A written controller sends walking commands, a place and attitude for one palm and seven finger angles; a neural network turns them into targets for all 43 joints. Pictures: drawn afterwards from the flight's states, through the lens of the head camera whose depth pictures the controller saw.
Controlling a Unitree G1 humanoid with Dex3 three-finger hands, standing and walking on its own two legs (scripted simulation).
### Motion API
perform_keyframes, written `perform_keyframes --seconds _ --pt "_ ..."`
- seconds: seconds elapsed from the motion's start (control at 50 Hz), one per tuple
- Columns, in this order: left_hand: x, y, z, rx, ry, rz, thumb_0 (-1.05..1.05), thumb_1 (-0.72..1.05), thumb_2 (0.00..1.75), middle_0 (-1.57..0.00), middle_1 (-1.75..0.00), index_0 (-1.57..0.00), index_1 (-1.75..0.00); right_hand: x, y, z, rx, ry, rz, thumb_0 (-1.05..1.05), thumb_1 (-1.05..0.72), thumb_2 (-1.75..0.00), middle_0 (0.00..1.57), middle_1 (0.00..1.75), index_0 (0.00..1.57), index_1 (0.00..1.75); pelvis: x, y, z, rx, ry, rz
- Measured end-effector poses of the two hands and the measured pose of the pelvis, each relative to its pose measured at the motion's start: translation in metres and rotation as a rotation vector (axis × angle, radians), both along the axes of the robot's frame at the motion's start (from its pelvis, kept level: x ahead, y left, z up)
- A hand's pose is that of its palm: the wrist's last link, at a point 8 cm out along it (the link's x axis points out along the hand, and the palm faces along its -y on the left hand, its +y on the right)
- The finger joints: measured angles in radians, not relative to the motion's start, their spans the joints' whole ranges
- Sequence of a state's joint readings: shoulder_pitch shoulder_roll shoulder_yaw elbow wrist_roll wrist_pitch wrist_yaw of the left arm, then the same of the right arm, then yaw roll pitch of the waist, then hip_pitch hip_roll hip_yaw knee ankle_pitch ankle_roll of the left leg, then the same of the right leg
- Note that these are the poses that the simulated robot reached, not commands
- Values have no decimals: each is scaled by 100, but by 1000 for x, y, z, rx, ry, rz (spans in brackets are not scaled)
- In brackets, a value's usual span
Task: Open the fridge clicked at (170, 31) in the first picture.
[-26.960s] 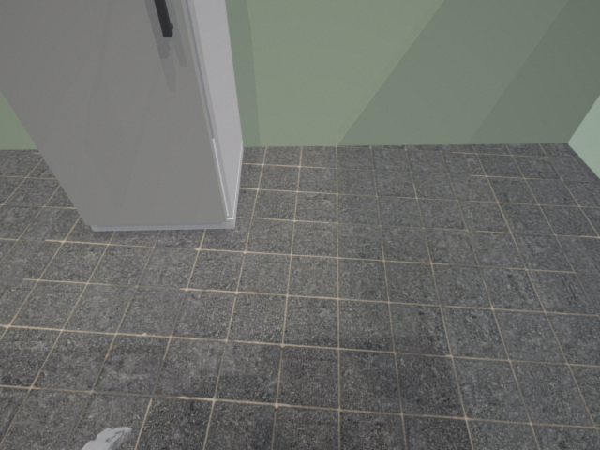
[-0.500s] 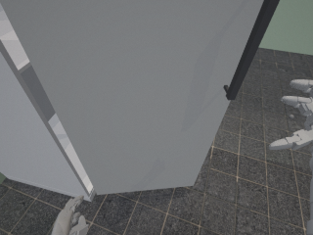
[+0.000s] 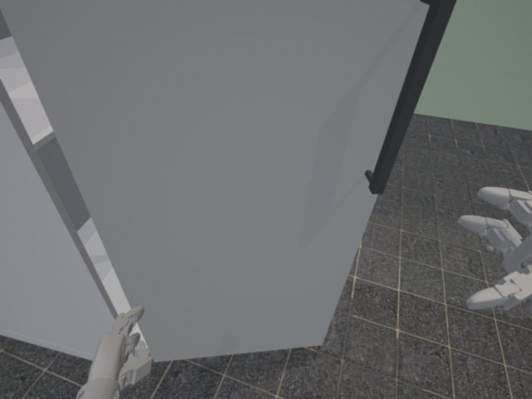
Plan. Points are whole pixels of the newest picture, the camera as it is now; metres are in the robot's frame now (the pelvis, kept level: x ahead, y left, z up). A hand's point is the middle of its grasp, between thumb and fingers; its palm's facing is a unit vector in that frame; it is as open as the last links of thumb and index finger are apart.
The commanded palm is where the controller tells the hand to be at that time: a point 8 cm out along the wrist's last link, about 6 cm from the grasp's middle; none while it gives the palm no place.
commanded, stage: draw the hand back to the body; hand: right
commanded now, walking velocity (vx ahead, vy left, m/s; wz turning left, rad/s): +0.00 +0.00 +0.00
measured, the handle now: (397, 108) +0.49 -0.20 +0.26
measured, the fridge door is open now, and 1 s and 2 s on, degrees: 70 70 70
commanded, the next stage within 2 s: step back with the hand held close in 1.22 s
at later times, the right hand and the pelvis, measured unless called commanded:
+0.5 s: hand (508, 292) +0.21 -0.27 +0.16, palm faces +0.50 +0.83 -0.26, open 12.2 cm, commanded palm +0.16 -0.30 +0.18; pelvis -0.02 +0.00 +0.01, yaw +0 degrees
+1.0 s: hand (504, 316) +0.18 -0.26 +0.16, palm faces +0.48 +0.80 -0.35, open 7.8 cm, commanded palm +0.14 -0.29 +0.18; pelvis +0.00 +0.01 +0.01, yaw +0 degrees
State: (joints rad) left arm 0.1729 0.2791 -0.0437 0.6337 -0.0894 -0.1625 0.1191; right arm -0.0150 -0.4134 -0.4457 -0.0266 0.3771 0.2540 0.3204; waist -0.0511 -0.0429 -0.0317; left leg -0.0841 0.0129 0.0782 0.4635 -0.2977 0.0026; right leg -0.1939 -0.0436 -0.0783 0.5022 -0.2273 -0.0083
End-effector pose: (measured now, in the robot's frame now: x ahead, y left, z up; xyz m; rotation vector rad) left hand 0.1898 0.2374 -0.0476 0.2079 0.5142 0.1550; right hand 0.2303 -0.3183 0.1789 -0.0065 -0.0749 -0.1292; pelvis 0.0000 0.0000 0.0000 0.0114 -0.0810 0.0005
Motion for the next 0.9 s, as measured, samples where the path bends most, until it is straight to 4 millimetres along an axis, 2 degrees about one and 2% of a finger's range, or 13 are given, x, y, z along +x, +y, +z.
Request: perform_keyframes --seconds 0.08,0.14,0.2,0.28,0.36,0.44,0.56,0.72,0.9 --pt "15 -19 10 2 -37 -63 2 90 90 -20 -30 -20 -30 -17 -3 -10 1 51 -32 -1 55 -20 25 115 25 115 -8 -1 1 4 -16 -16" --pt "19 -32 13 0 -50 -101 1 90 90 -20 -30 -20 -30 -25 1 -12 -11 61 -34 -1 53 -21 25 114 25 114 -14 -2 2 6 -26 -27" --pt "16 -42 13 1 -54 -140 1 90 90 -20 -30 -20 -30 -30 4 -3 -108 21 -105 -1 49 -24 25 112 25 111 -20 -2 3 10 -36 -27" --pt "1 -48 3 -20 -14 -157 1 90 90 -20 -30 -20 -30 -42 5 3 -208 -56 -264 -1 39 -28 25 106 24 106 -24 -2 5 7 -37 -17" --pt "-24 -43 -14 -26 87 -135 1 90 90 -21 -30 -20 -30 -56 5 -2 -251 -72 -341 -1 27 -34 24 99 24 98 -23 -1 7 5 -40 -7" --pt "-47 -29 -30 -13 184 -96 1 90 90 -21 -30 -21 -30 -64 5 -9 -281 -59 -380 0 13 -41 24 91 24 90 -20 0 8 4 -49 -1" --pt "-61 -6 -39 8 231 -36 2 90 90 -21 -30 -20 -30 -66 15 -4 -334 -81 -373 0 -8 -51 23 78 23 78 -14 1 8 2 -56 5" --pt "-43 10 -27 4 162 14 2 90 90 -20 -30 -20 -30 -75 25 -1 -390 -81 -328 0 -37 -65 23 61 22 61 -5 5 8 -2 -53 18" --pt "-12 4 -16 11 98 -37 2 90 90 -20 -30 -20 -30 -93 30 -10 -388 -31 -353 1 -68 -80 22 43 21 42 0 10 7 -1 -49 8"
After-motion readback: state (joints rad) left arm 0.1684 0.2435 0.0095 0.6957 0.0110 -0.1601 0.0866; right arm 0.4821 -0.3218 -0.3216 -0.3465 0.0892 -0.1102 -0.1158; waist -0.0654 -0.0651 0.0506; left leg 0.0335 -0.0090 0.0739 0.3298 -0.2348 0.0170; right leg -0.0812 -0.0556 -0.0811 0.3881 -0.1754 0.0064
